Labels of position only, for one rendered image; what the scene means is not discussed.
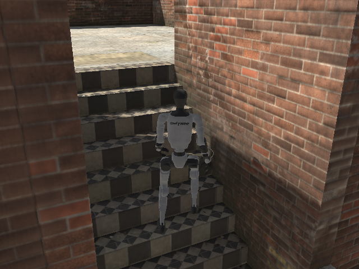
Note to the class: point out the stairs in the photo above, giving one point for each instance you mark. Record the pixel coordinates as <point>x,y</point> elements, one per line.
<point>119,110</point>

